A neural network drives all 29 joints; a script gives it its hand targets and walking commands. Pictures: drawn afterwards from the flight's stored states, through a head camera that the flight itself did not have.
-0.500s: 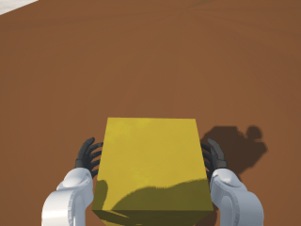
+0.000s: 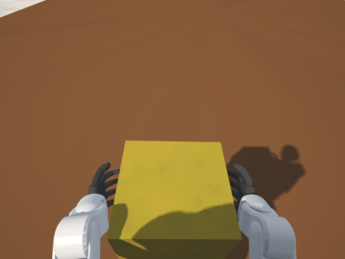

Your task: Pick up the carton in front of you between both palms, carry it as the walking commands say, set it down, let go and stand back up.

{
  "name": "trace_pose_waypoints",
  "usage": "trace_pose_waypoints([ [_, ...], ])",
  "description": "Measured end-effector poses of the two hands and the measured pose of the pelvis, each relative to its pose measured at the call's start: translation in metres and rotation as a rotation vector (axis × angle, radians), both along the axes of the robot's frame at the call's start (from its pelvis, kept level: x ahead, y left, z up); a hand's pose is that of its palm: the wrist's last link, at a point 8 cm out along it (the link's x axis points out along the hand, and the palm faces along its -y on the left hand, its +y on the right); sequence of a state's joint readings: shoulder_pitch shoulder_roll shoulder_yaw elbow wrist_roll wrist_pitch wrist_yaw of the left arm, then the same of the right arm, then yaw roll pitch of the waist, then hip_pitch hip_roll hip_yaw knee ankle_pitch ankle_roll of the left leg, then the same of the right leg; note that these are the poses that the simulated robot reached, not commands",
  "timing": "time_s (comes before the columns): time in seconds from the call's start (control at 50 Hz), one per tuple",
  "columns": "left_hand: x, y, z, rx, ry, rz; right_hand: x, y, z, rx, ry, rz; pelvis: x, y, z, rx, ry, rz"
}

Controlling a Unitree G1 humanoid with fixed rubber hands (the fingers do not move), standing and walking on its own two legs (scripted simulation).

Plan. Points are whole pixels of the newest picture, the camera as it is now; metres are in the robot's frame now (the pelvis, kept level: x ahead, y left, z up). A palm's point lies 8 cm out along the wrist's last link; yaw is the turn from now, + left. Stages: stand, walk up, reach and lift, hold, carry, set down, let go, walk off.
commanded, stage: carry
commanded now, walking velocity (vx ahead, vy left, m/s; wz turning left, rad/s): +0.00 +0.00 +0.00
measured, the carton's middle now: (171, 209) +0.24 +0.00 +0.02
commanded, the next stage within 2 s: hold in 1.06 s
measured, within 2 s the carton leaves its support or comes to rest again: neither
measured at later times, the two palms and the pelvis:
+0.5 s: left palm (104, 203) +0.24 +0.15 +0.04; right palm (237, 204) +0.24 -0.15 +0.04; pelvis -0.03 +0.00 +0.00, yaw +0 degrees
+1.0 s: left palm (104, 196) +0.26 +0.15 +0.04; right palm (235, 197) +0.26 -0.15 +0.04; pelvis -0.03 +0.00 +0.00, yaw +0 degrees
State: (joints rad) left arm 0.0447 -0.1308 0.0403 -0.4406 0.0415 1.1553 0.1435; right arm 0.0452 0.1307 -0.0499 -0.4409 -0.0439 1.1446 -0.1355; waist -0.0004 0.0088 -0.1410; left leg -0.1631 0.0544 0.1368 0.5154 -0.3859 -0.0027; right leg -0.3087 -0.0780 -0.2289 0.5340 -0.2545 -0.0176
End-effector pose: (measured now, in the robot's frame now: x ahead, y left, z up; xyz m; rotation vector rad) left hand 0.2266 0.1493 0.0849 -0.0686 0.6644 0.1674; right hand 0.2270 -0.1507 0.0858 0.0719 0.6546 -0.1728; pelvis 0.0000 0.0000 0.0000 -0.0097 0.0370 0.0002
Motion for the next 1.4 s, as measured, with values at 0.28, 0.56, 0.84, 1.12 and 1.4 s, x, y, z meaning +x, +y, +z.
trace_pose_waypoints([
  [0.28, 0.002, 0.002, -0.021, 0.047, 0.036, -0.037, 0.003, 0.002, -0.021, -0.044, 0.036, 0.037, -0.024, 0.002, 0.003, 0.007, -0.009, -0.002],
  [0.56, 0.021, 0.0, -0.051, 0.085, 0.031, -0.082, 0.021, 0.001, -0.052, -0.081, 0.032, 0.068, -0.035, 0.002, 0.003, 0.011, -0.004, -0.002],
  [0.84, 0.033, 0.001, -0.042, 0.081, -0.017, -0.074, 0.033, 0.002, -0.043, -0.073, -0.016, 0.064, -0.032, 0.003, 0.001, 0.009, 0.003, 0.0],
  [1.12, 0.027, 0.004, -0.042, 0.089, 0.0, -0.083, 0.027, 0.005, -0.043, -0.077, 0.001, 0.069, -0.033, 0.005, 0.006, -0.002, -0.056, 0.011],
  [1.4, -0.013, 0.026, -0.034, 0.09, 0.001, 0.014, 0.017, 0.028, -0.036, -0.078, -0.007, 0.175, -0.055, -0.001, 0.011, 0.011, -0.163, 0.083],
])
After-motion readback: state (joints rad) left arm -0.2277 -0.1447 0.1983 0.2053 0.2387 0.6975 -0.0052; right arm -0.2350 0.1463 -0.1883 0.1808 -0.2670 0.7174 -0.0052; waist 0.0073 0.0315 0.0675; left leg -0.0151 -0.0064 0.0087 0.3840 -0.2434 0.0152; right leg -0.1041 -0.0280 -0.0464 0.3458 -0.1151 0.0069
